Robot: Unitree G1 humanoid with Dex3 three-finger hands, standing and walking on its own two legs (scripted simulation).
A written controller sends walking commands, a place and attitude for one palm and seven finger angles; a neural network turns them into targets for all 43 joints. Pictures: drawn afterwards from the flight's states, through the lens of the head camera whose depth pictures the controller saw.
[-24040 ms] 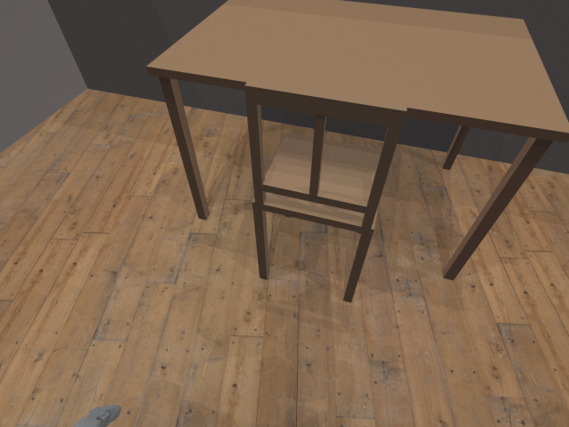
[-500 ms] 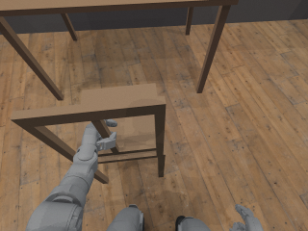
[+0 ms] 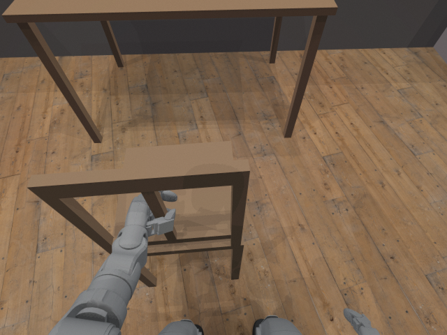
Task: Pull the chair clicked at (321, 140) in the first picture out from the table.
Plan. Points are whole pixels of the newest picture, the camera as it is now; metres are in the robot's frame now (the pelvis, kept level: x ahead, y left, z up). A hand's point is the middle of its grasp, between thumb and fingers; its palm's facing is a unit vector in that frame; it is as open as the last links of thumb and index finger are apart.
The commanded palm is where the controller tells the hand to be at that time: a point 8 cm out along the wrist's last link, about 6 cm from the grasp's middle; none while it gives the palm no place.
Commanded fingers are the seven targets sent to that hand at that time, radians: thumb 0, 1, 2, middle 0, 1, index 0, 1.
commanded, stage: stop walking, hand still on the chair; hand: left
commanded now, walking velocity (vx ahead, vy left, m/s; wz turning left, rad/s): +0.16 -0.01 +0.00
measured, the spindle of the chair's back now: (162, 215) +0.35 +0.15 -0.09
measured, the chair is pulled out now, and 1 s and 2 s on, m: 0.57 0.64 0.64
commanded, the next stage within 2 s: open the thumb and straighten the fingers in 0.90 s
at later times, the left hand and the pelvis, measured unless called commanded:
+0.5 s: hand (161, 256) +0.26 +0.13 -0.06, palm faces -0.01 -0.98 -0.18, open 5.6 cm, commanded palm +0.24 +0.18 -0.04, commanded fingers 0.00 0.90 0.90 -0.50 -1.45 -0.50 -1.45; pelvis +0.02 +0.00 +0.01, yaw -1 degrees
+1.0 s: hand (161, 255) +0.26 +0.13 -0.06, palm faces +0.01 -0.99 -0.17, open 5.7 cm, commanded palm +0.24 +0.18 -0.04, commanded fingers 0.00 0.78 0.84 -0.50 -1.45 -0.50 -1.45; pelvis +0.04 -0.01 +0.01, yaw +0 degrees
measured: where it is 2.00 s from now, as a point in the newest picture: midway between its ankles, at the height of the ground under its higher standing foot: outside the picture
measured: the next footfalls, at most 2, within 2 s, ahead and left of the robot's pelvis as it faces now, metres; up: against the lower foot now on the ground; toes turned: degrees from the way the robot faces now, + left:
none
